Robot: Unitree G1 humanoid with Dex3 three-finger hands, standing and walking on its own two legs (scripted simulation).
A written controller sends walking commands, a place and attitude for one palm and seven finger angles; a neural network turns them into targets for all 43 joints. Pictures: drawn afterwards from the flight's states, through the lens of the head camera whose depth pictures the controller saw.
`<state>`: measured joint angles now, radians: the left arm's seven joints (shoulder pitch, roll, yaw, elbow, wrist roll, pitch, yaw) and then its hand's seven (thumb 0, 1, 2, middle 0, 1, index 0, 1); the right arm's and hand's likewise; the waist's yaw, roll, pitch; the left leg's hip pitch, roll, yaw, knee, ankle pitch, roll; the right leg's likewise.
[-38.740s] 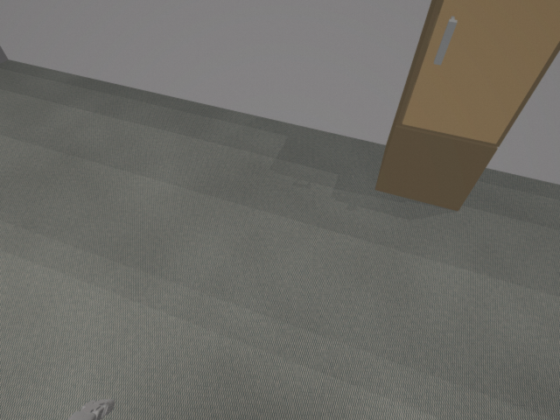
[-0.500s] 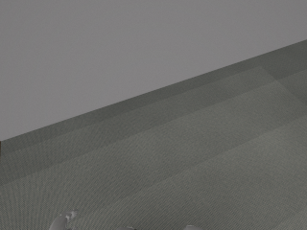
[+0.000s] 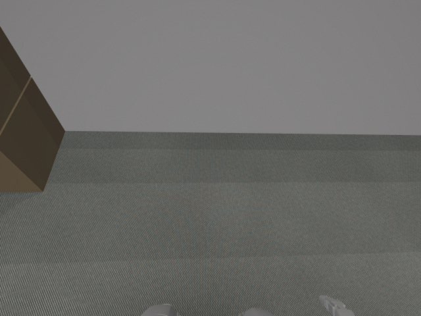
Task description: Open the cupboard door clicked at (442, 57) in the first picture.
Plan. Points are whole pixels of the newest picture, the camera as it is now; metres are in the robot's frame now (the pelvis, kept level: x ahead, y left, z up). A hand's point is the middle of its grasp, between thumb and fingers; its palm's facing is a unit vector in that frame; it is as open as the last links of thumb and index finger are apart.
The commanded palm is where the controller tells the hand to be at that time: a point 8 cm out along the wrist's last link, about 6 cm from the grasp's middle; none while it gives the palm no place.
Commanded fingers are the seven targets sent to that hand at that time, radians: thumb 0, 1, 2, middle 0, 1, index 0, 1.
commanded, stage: turn to face it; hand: left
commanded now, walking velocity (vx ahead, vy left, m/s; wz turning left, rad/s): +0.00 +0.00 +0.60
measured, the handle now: out of the picture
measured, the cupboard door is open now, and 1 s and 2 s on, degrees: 49 49 49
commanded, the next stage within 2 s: take the last steps up to it in 1.42 s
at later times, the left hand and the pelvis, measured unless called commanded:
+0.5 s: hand out of the picture +0.05 +0.16 -0.13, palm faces +0.26 -0.92 -0.27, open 7.4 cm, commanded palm none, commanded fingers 0.00 0.90 0.90 -0.20 -0.30 -0.20 -0.30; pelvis +0.02 -0.05 +0.02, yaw +17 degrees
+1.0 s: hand out of the picture -0.02 +0.21 -0.15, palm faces +0.58 -0.78 -0.23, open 7.4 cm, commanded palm none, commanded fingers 0.00 0.90 0.90 -0.20 -0.30 -0.20 -0.30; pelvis +0.02 -0.02 +0.02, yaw +34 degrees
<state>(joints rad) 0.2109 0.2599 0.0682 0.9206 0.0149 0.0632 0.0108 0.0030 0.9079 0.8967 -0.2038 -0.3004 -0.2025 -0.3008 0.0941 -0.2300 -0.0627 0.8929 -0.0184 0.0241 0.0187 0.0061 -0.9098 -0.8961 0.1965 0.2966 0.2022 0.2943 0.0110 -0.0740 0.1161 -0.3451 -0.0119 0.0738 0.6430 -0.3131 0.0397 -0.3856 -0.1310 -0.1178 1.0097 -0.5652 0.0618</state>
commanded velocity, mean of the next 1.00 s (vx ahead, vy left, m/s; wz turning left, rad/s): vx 0.00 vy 0.00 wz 0.60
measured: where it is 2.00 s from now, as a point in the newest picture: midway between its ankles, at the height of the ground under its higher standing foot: outside the picture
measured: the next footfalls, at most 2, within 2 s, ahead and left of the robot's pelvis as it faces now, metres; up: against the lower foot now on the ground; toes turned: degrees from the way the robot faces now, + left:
right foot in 0.32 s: +0.06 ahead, -0.16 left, +0.00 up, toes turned +8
left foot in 0.72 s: +0.02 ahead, +0.08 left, +0.00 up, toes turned +32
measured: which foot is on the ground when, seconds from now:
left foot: down 0.00-0.32, up 0.34-0.70, down 0.72-1.00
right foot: up 0.00-0.30, down 0.32-0.72, up 0.74-1.00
